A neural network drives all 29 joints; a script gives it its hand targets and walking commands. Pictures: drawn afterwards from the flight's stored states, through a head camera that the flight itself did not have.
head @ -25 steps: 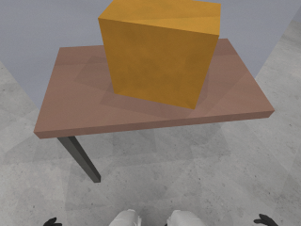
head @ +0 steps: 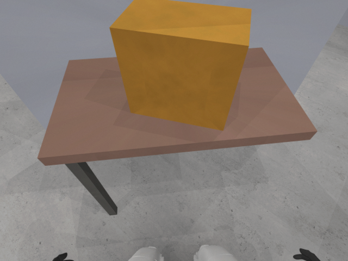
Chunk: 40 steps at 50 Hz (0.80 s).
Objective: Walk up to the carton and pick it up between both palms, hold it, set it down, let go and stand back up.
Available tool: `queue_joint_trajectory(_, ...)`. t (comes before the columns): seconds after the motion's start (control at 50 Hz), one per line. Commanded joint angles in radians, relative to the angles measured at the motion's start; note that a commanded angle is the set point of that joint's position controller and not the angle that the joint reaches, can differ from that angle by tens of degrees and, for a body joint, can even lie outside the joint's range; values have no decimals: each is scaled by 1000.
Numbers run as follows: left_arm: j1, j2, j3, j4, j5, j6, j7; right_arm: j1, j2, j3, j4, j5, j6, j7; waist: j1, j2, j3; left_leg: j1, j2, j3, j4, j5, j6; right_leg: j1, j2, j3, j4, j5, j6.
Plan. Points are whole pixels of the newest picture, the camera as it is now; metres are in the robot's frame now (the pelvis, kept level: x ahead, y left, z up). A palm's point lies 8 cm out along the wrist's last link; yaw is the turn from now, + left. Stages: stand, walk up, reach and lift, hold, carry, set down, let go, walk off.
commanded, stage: walk up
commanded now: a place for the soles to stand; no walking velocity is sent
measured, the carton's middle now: (182, 68) +0.59 -0.01 +0.09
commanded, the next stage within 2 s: none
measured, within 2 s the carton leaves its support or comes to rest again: neither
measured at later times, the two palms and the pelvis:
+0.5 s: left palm out of the picture +0.11 +0.28 -0.08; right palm (324, 233) +0.19 -0.35 -0.10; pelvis +0.10 -0.05 +0.01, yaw +0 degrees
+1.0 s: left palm (69, 218) +0.23 +0.29 -0.10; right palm (312, 214) +0.23 -0.33 -0.09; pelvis +0.15 -0.02 +0.00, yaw +0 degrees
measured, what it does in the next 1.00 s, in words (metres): walks ahead: left foot, then right foot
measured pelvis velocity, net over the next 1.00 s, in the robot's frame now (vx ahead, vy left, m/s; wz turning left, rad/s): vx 0.15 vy -0.02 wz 0.01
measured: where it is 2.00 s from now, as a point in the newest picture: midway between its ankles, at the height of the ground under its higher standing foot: outside the picture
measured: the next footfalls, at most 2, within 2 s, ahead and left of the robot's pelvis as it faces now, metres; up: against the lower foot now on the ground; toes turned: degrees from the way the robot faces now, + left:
left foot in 0.60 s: +0.21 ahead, +0.10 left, +0.00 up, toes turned -4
right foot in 0.86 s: +0.20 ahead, -0.12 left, +0.00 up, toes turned +2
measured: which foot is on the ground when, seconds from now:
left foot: down 0.00-0.18, up 0.20-0.58, down 0.60-1.00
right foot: down 0.00-0.62, up 0.64-0.84, down 0.86-1.00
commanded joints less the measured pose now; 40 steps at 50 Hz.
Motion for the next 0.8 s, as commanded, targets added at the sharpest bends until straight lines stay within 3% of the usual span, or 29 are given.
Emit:
queue_joint_trajectory(0.0, -29, 304, 100, -139, 36, -14, -17, 108, -378, -166, 0, 12, -68, -12, -51, 53, -105, 224, 378, -699, -555, -566, 288, -430, -102, 91, 246, -59, 35)
queue_joint_trajectory(0.02, -11, 313, 106, -129, 34, -17, -20, 98, -373, -163, -4, 16, -67, -13, -40, 30, -123, 237, 356, -655, -531, -511, 267, -401, -120, 86, 233, -62, 34)
queue_joint_trajectory(0.06, 22, 312, 112, -127, 34, -18, -28, 55, -364, -161, -12, 7, -61, -14, -24, 113, -148, 206, 345, -573, -493, -462, 261, -310, -150, 87, 190, -106, 31)
queue_joint_trajectory(0.1, 55, 303, 117, -127, 26, -25, -32, 33, -351, -157, -21, -3, -58, -8, -5, 150, -135, 149, 318, -495, -432, -323, 252, -201, -164, 66, 37, -101, 13)
queue_joint_trajectory(0.12, 126, 293, 121, -113, 22, -31, -27, -12, -346, -154, -31, -1, -56, -7, 41, 150, -171, 70, 300, -436, -342, -223, 227, -43, -178, 76, -93, -22, -3)
queue_joint_trajectory(0.14, 259, 291, 131, -71, 19, -41, -17, -58, -309, -143, -43, 2, -52, -4, 115, 104, -237, -46, 227, -293, -175, -104, 158, 219, -161, 61, -265, 43, -6)
queue_joint_trajectory(0.16, 376, 331, 150, -40, 30, -49, 0, -32, -204, -111, -35, 7, -46, -8, 166, -136, -239, -240, 59, -99, 144, -98, 68, 430, -221, 244, -486, -74, 6)
queue_joint_trajectory(0.18, 318, 408, 160, -73, 26, -58, 13, -33, -135, -84, -38, 24, -40, -10, 150, -297, -114, -523, -119, -31, 346, -230, -6, 430, -384, 668, -632, -283, 35)
queue_joint_trajectory(0.2, 261, 404, 156, -108, 10, -57, 16, -32, -251, -102, -26, 33, -36, -18, 101, -95, -87, -529, -92, -116, 362, -153, 1, 385, -444, 773, -661, -280, 55)
queue_joint_trajectory(0.22, 229, 390, 150, -112, 8, -60, 22, -1, -280, -107, 4, 43, -39, -14, 73, -40, -72, -485, -61, -99, 367, -90, 11, 371, -433, 708, -623, -112, 70)
queue_joint_trajectory(0.24, 217, 352, 142, -109, 4, -64, 28, 20, -266, -105, 15, 47, -42, -8, 51, -32, -77, -435, -29, -81, 341, -32, 13, 369, -377, 566, -552, 147, 93)
queue_joint_trajectory(0.28, 223, 298, 129, -117, 2, -64, 37, 60, -243, -104, 17, 44, -36, -2, 28, -89, -140, -368, -13, -52, 281, 6, 9, 409, -317, 393, -450, 543, 122)
queue_joint_trajectory(0.3, 235, 293, 127, -122, 0, -63, 35, 64, -240, -104, 18, 43, -29, -3, 27, -110, -179, -333, -12, -42, 263, 1, 10, 436, -307, 349, -426, 652, 117)
queue_joint_trajectory(0.42, 269, 268, 118, -140, 7, -50, 45, -8, -224, -96, -16, 43, -19, -18, 41, -156, -133, -344, -17, 43, 166, 34, 19, 411, -283, 245, -379, 891, 61)
queue_joint_trajectory(0.46, 272, 261, 114, -151, 7, -43, 50, -36, -223, -92, -26, 41, -18, -21, 49, -150, -128, -343, -12, 74, 107, 32, 22, 412, -294, 248, -353, 919, 23)
queue_joint_trajectory(0.52, 237, 265, 113, -167, 9, -29, 47, -39, -208, -84, -25, 35, -26, -23, 44, -177, -138, -244, 2, 150, -21, 44, 31, 371, -283, 196, -288, 907, -18)
queue_joint_trajectory(0.54, 195, 264, 110, -183, 5, -24, 49, -2, -195, -84, -19, 32, -30, -25, 13, -155, -169, -149, -23, 181, -113, 72, 42, 340, -258, 150, -209, 980, -16)
queue_joint_trajectory(0.56, 142, 257, 106, -200, -3, -20, 48, 93, -183, -85, 12, 31, -37, -28, -48, -126, -221, 33, -33, 180, -223, 187, 54, 262, -237, 97, -93, 1015, -13)
queue_joint_trajectory(0.58, 113, 233, 93, -220, -3, -19, 49, 201, -210, -105, 39, 19, -47, -38, -112, -89, -284, 210, -12, 87, -281, 336, 91, 151, -199, 83, 92, 981, 16)
queue_joint_trajectory(0.6, 116, 183, 78, -249, -8, -22, 51, 259, -281, -127, 35, 2, -54, -48, -141, 39, -334, 335, 115, -199, -296, 403, 172, -24, -109, 43, 338, 725, 42)
queue_joint_trajectory(0.62, 153, 170, 77, -260, -19, -16, 49, 220, -338, -127, 4, 14, -57, -49, -96, 187, -363, 365, 379, -635, -371, 560, 334, -214, 36, 12, 507, -28, 77)
queue_joint_trajectory(0.64, 108, 232, 76, -238, -8, -2, 56, 179, -330, -126, 6, 43, -54, -47, -82, 72, -295, 284, 380, -684, -372, 428, 376, -236, -31, 105, 538, -144, 56)
queue_joint_trajectory(0.68, 105, 228, 74, -215, 6, -5, 51, 100, -286, -108, -16, 44, -52, -48, -36, 45, -158, 150, 321, -557, -363, 400, 339, -246, -85, 116, 454, -144, 45)
queue_joint_trajectory(0.7, 126, 231, 74, -197, 8, -2, 47, 70, -270, -97, -19, 37, -52, -48, -22, 47, -133, 61, 289, -480, -354, 384, 297, -187, -112, 104, 354, -136, 45)
queue_joint_trajectory(0.74, 136, 207, 68, -171, 3, 1, 37, 17, -257, -85, -20, 22, -47, -40, -10, 125, -120, -36, 223, -377, -335, 372, 236, -78, -121, 55, 141, -145, 44)
queue_joint_trajectory(0.78, 123, 199, 69, -149, 1, 0, 38, -3, -259, -82, -21, 16, -45, -36, -10, 148, -149, -40, 222, -380, -295, 441, 219, -1, -122, 28, -48, -41, 37)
